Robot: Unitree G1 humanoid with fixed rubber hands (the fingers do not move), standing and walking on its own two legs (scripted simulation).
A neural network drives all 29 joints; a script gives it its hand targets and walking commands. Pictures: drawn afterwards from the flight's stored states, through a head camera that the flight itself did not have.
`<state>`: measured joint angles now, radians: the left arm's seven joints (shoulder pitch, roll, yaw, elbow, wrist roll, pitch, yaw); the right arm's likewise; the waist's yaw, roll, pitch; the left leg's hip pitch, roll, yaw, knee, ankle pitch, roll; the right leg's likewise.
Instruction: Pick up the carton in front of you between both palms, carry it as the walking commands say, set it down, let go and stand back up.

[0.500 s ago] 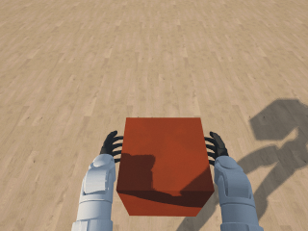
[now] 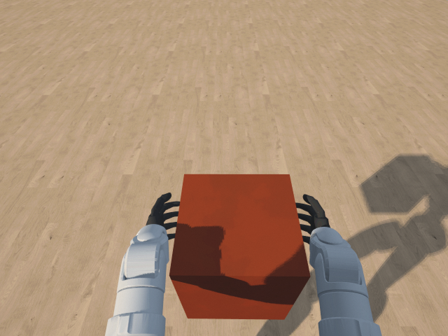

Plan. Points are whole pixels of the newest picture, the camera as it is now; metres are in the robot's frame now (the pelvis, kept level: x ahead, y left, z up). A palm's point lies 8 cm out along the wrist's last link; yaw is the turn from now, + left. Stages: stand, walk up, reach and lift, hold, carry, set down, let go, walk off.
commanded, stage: carry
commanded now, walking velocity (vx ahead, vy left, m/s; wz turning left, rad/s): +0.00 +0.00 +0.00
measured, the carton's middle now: (236, 249) +0.30 +0.00 -0.04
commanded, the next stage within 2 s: hold in 0.68 s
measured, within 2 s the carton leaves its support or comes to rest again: neither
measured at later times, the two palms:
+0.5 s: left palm (158, 240) +0.28 +0.14 +0.04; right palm (324, 243) +0.28 -0.15 +0.04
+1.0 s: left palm (180, 237) +0.28 +0.10 +0.05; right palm (354, 271) +0.22 -0.19 +0.05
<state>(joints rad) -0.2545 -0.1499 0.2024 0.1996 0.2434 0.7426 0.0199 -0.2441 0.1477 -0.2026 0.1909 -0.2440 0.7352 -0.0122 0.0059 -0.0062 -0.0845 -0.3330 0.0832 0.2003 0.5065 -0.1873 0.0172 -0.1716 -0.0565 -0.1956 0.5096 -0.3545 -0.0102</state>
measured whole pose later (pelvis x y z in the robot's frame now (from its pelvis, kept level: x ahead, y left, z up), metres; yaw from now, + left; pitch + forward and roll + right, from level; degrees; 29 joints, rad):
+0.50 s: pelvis -0.02 -0.01 +0.00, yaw +0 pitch +1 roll +0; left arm -0.25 -0.15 0.20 0.19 0.25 0.74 0.02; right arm -0.25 0.15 -0.20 0.19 -0.25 0.74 -0.01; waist 0.00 0.00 -0.08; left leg -0.36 0.09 0.20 0.50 -0.15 0.01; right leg -0.21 -0.05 -0.20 0.53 -0.34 -0.02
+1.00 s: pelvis -0.03 +0.01 +0.01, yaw -9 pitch -7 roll +0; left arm -0.27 -0.15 0.20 0.22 0.28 0.72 0.01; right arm -0.25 0.15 -0.23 0.23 -0.25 0.69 0.00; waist -0.01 -0.03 0.07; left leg -0.13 0.03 0.03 0.38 -0.13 -0.01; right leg -0.05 0.01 -0.02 0.42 -0.24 -0.02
